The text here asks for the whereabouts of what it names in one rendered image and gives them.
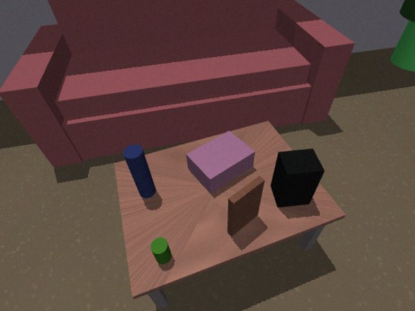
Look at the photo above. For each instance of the coffee table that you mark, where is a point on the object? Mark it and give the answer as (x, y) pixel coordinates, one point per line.
(194, 222)

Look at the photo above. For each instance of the sofa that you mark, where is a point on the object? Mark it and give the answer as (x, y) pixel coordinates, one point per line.
(113, 73)

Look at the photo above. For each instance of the potted plant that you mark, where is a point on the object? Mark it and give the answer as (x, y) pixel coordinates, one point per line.
(404, 53)

